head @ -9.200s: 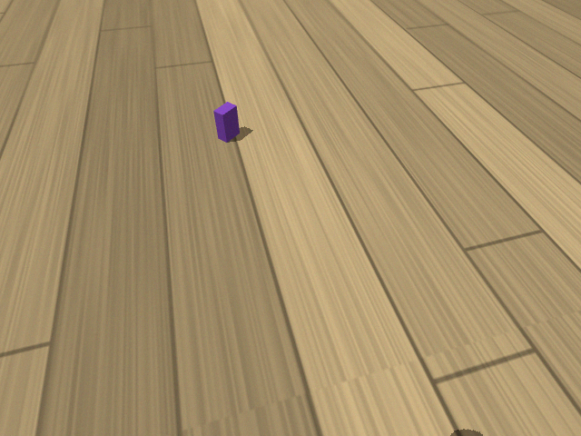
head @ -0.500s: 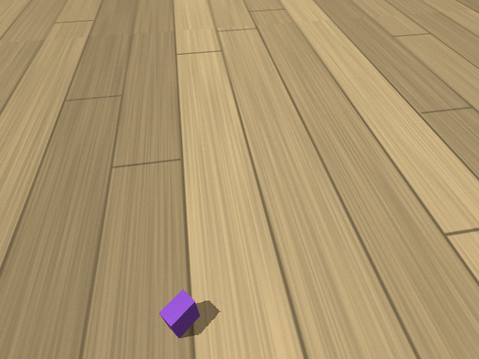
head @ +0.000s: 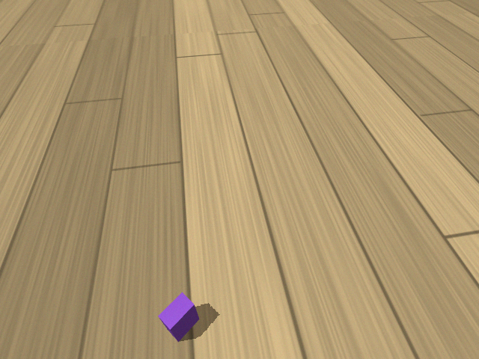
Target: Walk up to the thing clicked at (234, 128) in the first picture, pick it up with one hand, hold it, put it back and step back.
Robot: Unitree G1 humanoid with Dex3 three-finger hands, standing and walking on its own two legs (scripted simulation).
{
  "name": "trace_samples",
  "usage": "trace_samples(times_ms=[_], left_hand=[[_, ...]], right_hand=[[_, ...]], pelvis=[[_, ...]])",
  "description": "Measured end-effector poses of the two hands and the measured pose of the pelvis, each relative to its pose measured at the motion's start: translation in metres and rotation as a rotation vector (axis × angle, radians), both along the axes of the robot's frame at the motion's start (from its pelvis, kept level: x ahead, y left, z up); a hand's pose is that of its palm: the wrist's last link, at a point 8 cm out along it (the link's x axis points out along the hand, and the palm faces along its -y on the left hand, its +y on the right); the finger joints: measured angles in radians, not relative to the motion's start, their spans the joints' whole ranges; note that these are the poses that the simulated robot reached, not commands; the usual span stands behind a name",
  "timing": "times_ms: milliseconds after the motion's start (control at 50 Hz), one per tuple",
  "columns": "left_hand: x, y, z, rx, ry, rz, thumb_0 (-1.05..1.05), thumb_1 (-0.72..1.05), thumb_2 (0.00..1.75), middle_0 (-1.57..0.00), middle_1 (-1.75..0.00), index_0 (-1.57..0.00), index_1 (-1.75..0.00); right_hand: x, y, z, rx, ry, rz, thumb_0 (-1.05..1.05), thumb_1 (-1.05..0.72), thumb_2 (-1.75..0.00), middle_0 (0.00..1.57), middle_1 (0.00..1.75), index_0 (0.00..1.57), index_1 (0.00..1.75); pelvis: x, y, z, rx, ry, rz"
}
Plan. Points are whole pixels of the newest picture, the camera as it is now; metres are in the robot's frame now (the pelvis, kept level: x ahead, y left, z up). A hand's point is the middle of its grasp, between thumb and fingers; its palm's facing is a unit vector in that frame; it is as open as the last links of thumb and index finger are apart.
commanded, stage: stand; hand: left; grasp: from the side
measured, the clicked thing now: (180, 317) +0.37 +0.24 -0.69
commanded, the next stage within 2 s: go down in 0.38 s
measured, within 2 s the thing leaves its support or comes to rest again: neither
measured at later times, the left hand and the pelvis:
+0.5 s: hand out of the picture +0.07 +0.26 -0.16, palm faces -0.03 -0.94 -0.34, open 7.4 cm; pelvis +0.00 +0.00 +0.00, yaw +0 degrees
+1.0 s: hand out of the picture +0.14 +0.28 -0.18, palm faces +0.06 -0.94 -0.33, open 16.2 cm; pelvis -0.01 +0.02 -0.05, yaw +1 degrees
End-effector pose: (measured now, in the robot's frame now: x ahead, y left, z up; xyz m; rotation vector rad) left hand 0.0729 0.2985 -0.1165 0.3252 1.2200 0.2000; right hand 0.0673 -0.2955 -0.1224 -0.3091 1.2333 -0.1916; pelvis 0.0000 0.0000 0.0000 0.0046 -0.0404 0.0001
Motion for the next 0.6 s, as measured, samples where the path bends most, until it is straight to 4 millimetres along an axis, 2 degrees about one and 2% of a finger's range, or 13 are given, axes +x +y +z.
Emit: trace_samples(times_ms=[500, 600], left_hand=[[-0.004, 0.001, -0.003, -0.006, 0.016, 0.0, 0.0, 0.9, 0.9, -0.2, -0.29, -0.21, -0.3], [0.026, -0.003, -0.007, -0.02, -0.086, 0.045, 0.01, 0.79, 0.8, -0.17, -0.21, -0.16, -0.21]], right_hand=[[-0.009, 0.0, 0.0, -0.006, 0.024, -0.008, 0.01, -0.91, -0.9, 0.2, 0.3, 0.2, 0.3], [0.002, 0.015, -0.001, 0.006, -0.088, 0.002, 0.01, -0.94, -0.91, 0.2, 0.3, 0.2, 0.3]], pelvis=[[0.0, 0.001, 0.0, -0.002, 0.003, -0.002], [-0.009, 0.003, -0.007, -0.002, 0.063, 0.022]])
